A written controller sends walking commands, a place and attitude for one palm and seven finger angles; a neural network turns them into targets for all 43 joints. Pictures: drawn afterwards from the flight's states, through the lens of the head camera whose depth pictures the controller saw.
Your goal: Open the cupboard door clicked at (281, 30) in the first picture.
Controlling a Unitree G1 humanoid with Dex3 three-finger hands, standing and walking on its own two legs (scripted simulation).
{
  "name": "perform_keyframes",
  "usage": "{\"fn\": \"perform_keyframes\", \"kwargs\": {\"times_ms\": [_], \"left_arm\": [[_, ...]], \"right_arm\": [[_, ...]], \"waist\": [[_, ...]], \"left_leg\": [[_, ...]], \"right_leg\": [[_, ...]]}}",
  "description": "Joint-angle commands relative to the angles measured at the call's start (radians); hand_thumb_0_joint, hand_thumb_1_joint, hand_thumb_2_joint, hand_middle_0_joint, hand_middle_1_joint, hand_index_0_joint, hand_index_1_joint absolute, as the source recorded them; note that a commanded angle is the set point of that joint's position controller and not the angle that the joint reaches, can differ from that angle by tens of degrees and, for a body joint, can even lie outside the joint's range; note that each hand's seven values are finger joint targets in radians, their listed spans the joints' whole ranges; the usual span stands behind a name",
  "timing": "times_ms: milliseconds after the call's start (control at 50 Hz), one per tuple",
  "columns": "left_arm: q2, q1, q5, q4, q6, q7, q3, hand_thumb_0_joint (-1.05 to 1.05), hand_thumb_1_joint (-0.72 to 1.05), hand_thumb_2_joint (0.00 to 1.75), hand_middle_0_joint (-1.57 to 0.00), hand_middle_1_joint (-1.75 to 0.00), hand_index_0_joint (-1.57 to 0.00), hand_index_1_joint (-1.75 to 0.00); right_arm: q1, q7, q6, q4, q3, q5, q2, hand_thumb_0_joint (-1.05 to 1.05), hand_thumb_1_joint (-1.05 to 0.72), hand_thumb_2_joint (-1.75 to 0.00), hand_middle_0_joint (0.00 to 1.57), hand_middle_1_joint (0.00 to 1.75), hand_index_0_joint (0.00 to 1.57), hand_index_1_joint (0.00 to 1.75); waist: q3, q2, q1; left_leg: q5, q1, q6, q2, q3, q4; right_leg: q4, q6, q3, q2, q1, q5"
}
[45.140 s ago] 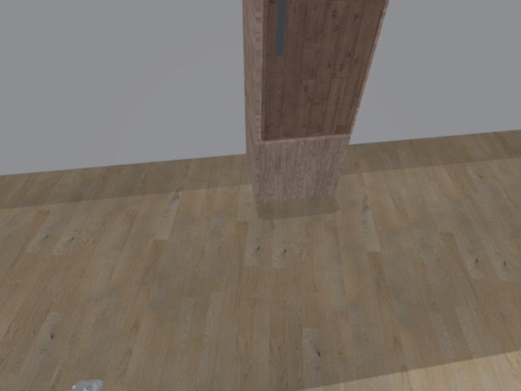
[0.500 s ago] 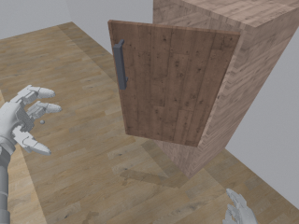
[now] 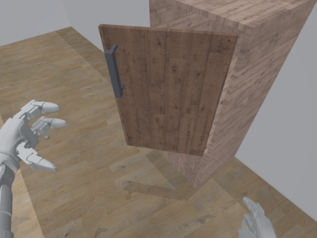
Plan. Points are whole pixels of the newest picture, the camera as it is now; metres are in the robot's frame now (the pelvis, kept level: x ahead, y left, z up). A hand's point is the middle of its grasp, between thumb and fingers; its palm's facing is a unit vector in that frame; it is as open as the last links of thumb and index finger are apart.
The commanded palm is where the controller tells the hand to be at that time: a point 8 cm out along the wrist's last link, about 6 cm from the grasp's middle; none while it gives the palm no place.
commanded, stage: move the hooked fingers beside the handle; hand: left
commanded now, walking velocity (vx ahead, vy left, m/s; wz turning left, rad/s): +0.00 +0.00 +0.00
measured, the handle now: (116, 72) +0.57 +0.18 +0.12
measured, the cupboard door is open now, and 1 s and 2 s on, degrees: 40 40 40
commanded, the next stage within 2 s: none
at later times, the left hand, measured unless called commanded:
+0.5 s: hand (65, 114) +0.36 +0.26 +0.14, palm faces -0.03 -1.00 -0.04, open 14.0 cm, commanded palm +0.34 +0.31 +0.14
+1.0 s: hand (80, 93) +0.45 +0.26 +0.13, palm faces -0.08 -1.00 -0.01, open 14.0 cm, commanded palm +0.43 +0.31 +0.13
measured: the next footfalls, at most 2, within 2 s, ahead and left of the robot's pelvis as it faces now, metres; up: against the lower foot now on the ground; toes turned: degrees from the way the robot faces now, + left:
none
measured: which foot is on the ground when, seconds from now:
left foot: down 0.00-1.00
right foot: down 0.00-1.00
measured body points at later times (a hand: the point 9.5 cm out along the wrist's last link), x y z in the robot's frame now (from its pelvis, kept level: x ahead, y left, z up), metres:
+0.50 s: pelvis +0.00 -0.01 +0.00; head +0.02 -0.02 +0.45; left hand +0.36 +0.32 +0.14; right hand +0.12 -0.28 -0.09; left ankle -0.01 +0.09 -0.73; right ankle -0.02 -0.08 -0.73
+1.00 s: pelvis +0.00 +0.01 -0.01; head +0.06 +0.02 +0.44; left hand +0.44 +0.31 +0.13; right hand +0.05 -0.27 -0.11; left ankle -0.01 +0.09 -0.73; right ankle -0.02 -0.08 -0.73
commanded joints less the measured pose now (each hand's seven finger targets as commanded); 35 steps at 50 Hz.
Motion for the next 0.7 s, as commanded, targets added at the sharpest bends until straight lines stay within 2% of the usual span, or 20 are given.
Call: {"fn": "perform_keyframes", "kwargs": {"times_ms": [0,40,120,140,180,260,280,300,340,380,420,460,480,500,540,560,580,600,660,680], "left_arm": [[0.285,-0.301,-0.026,-0.209,-0.068,0.003,0.089,0.00,-0.50,0.30,-0.30,-1.20,-0.30,-1.20],[0.314,-0.367,-0.019,-0.148,-0.070,0.008,0.094,0.00,-0.50,0.30,-0.30,-1.20,-0.30,-1.20],[0.318,-0.468,-0.004,-0.107,-0.085,0.005,0.075,0.00,-0.50,0.30,-0.30,-1.20,-0.30,-1.20],[0.350,-0.463,0.000,-0.088,-0.090,0.008,0.096,0.00,-0.50,0.30,-0.30,-1.20,-0.30,-1.20],[0.313,-0.504,0.005,-0.068,-0.096,0.002,0.055,0.00,-0.50,0.30,-0.30,-1.20,-0.30,-1.20],[0.350,-0.531,0.012,0.021,-0.099,0.001,0.079,0.00,-0.50,0.30,-0.30,-1.20,-0.30,-1.20],[0.338,-0.523,0.013,0.047,-0.094,0.000,0.070,0.00,-0.50,0.30,-0.30,-1.20,-0.30,-1.20],[0.351,-0.563,0.016,0.064,-0.097,-0.001,0.070,0.00,-0.50,0.30,-0.30,-1.20,-0.30,-1.20],[0.404,-0.567,0.023,0.122,-0.101,0.007,0.109,0.00,-0.50,0.30,-0.30,-1.20,-0.30,-1.20],[0.384,-0.588,0.028,0.117,-0.116,0.004,0.092,0.00,-0.50,0.30,-0.30,-1.20,-0.30,-1.20],[0.382,-0.644,0.035,0.117,-0.132,0.004,0.078,0.00,-0.50,0.30,-0.30,-1.20,-0.30,-1.20],[0.401,-0.637,0.036,0.135,-0.143,0.006,0.097,0.00,-0.50,0.30,-0.30,-1.20,-0.30,-1.20],[0.365,-0.656,0.035,0.157,-0.140,0.001,0.061,0.00,-0.50,0.30,-0.30,-1.20,-0.30,-1.20],[0.394,-0.688,0.040,0.184,-0.139,0.003,0.078,0.00,-0.50,0.30,-0.30,-1.20,-0.30,-1.20],[0.392,-0.741,0.047,0.239,-0.142,0.004,0.055,0.00,-0.50,0.30,-0.30,-1.20,-0.30,-1.20],[0.376,-0.782,0.052,0.247,-0.147,0.004,0.035,0.00,-0.50,0.30,-0.30,-1.20,-0.30,-1.20],[0.416,-0.785,0.058,0.269,-0.152,0.010,0.067,0.00,-0.50,0.30,-0.30,-1.20,-0.30,-1.20],[0.422,-0.817,0.067,0.275,-0.161,0.012,0.060,0.00,-0.50,0.30,-0.30,-1.20,-0.30,-1.20],[0.407,-0.857,0.075,0.289,-0.187,0.018,0.040,0.00,-0.50,0.30,-0.30,-1.20,-0.30,-1.20],[0.395,-0.876,0.075,0.319,-0.187,0.016,0.025,0.00,-0.50,0.30,-0.30,-1.20,-0.30,-1.20]], "right_arm": [[-0.078,-0.011,-0.058,-0.153,-0.059,0.007,-0.130,0.00,-0.90,-0.90,0.20,0.30,0.20,0.30],[-0.064,-0.017,-0.049,-0.127,-0.060,0.007,-0.137,0.00,-0.90,-0.90,0.20,0.30,0.20,0.30],[-0.063,-0.025,-0.047,-0.129,-0.060,0.009,-0.136,0.00,-0.90,-0.90,0.20,0.30,0.20,0.30],[-0.056,-0.023,-0.044,-0.118,-0.062,0.008,-0.138,0.00,-0.90,-0.90,0.20,0.30,0.20,0.30],[-0.052,-0.023,-0.041,-0.120,-0.059,0.010,-0.137,0.00,-0.90,-0.90,0.20,0.30,0.20,0.30],[-0.031,-0.019,-0.030,-0.115,-0.064,0.009,-0.148,0.00,-0.90,-0.90,0.20,0.30,0.20,0.30],[-0.028,-0.016,-0.028,-0.120,-0.064,0.009,-0.147,0.00,-0.90,-0.90,0.20,0.30,0.20,0.30],[-0.027,-0.017,-0.025,-0.114,-0.064,0.011,-0.151,0.00,-0.90,-0.90,0.20,0.30,0.20,0.30],[-0.007,-0.013,-0.014,-0.106,-0.066,0.009,-0.158,0.00,-0.90,-0.90,0.20,0.30,0.20,0.30],[-0.003,-0.008,-0.012,-0.118,-0.068,0.008,-0.156,0.00,-0.90,-0.90,0.20,0.30,0.20,0.30],[0.010,-0.008,-0.008,-0.116,-0.071,0.008,-0.157,0.00,-0.90,-0.90,0.20,0.30,0.20,0.30],[0.030,-0.006,-0.002,-0.110,-0.077,0.007,-0.161,0.00,-0.90,-0.90,0.20,0.30,0.20,0.30],[0.031,-0.005,0.001,-0.108,-0.074,0.008,-0.160,0.00,-0.90,-0.90,0.20,0.30,0.20,0.30],[0.043,-0.007,0.005,-0.100,-0.076,0.009,-0.166,0.00,-0.90,-0.90,0.20,0.30,0.20,0.30],[0.059,-0.008,0.015,-0.087,-0.077,0.009,-0.172,0.00,-0.90,-0.90,0.20,0.30,0.20,0.30],[0.061,-0.008,0.016,-0.087,-0.077,0.010,-0.172,0.00,-0.90,-0.90,0.20,0.30,0.20,0.30],[0.073,-0.008,0.020,-0.083,-0.080,0.007,-0.177,0.00,-0.90,-0.90,0.20,0.30,0.20,0.30],[0.079,-0.008,0.023,-0.079,-0.079,0.007,-0.178,0.00,-0.90,-0.90,0.20,0.30,0.20,0.30],[0.098,-0.005,0.034,-0.077,-0.080,0.003,-0.177,0.00,-0.90,-0.90,0.20,0.30,0.20,0.30],[0.107,-0.005,0.038,-0.070,-0.080,0.002,-0.179,0.00,-0.90,-0.90,0.20,0.30,0.20,0.30]], "waist": [[-0.211,0.029,-0.015],[-0.164,-0.012,-0.029],[-0.219,0.040,-0.035],[-0.223,0.020,-0.032],[-0.234,0.042,-0.041],[-0.255,0.013,-0.035],[-0.250,0.001,-0.033],[-0.239,0.014,-0.040],[-0.229,-0.030,-0.035],[-0.267,0.019,-0.034],[-0.282,0.034,-0.044],[-0.303,0.021,-0.044],[-0.287,0.031,-0.053],[-0.272,0.019,-0.057],[-0.242,-0.017,-0.070],[-0.256,-0.006,-0.077],[-0.277,0.010,-0.069],[-0.290,0.040,-0.075],[-0.332,0.045,-0.077],[-0.325,0.027,-0.087]], "left_leg": [[0.287,0.136,-0.001,0.026,-0.074,-0.045],[0.249,0.103,0.001,0.026,-0.070,-0.039],[0.250,0.114,0.003,0.020,-0.066,-0.032],[0.257,0.108,0.004,0.023,-0.062,-0.023],[0.263,0.113,0.003,0.021,-0.061,-0.027],[0.275,0.087,0.005,0.019,-0.058,-0.022],[0.262,0.077,0.005,0.018,-0.058,-0.023],[0.253,0.067,0.004,0.019,-0.055,-0.019],[0.244,0.026,0.004,0.022,-0.054,-0.016],[0.255,0.036,0.005,0.018,-0.047,-0.015],[0.277,0.059,0.005,0.019,-0.051,-0.014],[0.299,0.066,0.008,0.021,-0.047,-0.007],[0.289,0.061,0.007,0.020,-0.045,-0.007],[0.265,0.048,0.006,0.022,-0.049,-0.011],[0.243,0.031,0.008,0.026,-0.050,-0.012],[0.237,0.036,0.010,0.023,-0.048,-0.014],[0.235,0.038,0.009,0.022,-0.052,-0.011],[0.241,0.043,0.008,0.021,-0.053,-0.009],[0.292,0.077,0.007,0.026,-0.059,-0.005],[0.294,0.078,0.008,0.028,-0.061,-0.004]], "right_leg": [[-0.056,0.034,0.075,-0.034,0.012,0.314],[-0.068,0.039,0.088,-0.039,-0.004,0.285],[-0.058,0.038,0.098,-0.046,0.008,0.289],[-0.061,0.040,0.109,-0.050,0.024,0.305],[-0.053,0.038,0.100,-0.047,0.013,0.314],[-0.043,0.039,0.107,-0.050,0.032,0.341],[-0.044,0.040,0.106,-0.050,0.022,0.330],[-0.045,0.042,0.114,-0.054,0.015,0.325],[-0.046,0.045,0.124,-0.060,0.032,0.323],[-0.035,0.044,0.126,-0.059,0.038,0.346],[-0.028,0.038,0.112,-0.052,0.027,0.358],[-0.025,0.041,0.116,-0.050,0.036,0.393],[-0.026,0.041,0.117,-0.050,0.016,0.388],[-0.029,0.039,0.110,-0.047,-0.002,0.348],[-0.036,0.038,0.112,-0.049,-0.024,0.312],[-0.035,0.039,0.115,-0.045,-0.030,0.305],[-0.033,0.035,0.113,-0.044,-0.031,0.295],[-0.029,0.032,0.113,-0.044,-0.031,0.294],[-0.019,0.027,0.104,-0.038,-0.027,0.329],[-0.018,0.028,0.100,-0.035,-0.042,0.331]]}}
